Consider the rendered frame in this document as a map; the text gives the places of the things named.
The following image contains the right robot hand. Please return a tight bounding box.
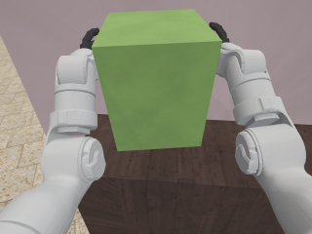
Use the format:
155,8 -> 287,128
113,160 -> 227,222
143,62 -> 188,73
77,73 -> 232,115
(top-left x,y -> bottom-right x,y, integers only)
209,21 -> 230,43

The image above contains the right robot upper arm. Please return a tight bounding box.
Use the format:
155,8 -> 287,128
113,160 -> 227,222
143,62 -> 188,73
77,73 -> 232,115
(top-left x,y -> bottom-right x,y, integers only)
235,124 -> 312,234

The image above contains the pedestal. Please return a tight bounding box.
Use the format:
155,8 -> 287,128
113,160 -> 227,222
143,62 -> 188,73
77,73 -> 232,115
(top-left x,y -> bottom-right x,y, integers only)
78,114 -> 312,234

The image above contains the robot left forearm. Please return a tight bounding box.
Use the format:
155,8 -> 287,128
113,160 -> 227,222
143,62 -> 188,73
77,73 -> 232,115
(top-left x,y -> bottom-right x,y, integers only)
40,48 -> 99,174

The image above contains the robot right forearm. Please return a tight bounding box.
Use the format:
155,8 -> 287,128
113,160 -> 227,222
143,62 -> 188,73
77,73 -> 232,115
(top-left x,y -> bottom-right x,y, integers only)
215,42 -> 306,164

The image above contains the carton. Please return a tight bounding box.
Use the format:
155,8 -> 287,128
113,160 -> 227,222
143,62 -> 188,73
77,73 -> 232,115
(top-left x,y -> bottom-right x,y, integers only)
91,9 -> 222,151

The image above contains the left robot hand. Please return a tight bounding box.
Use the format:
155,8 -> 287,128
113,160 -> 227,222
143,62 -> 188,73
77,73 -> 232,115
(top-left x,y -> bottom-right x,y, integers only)
80,28 -> 99,50

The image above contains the left robot upper arm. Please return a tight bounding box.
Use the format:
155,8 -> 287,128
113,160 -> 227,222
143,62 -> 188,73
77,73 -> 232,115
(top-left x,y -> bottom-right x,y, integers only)
0,136 -> 106,234

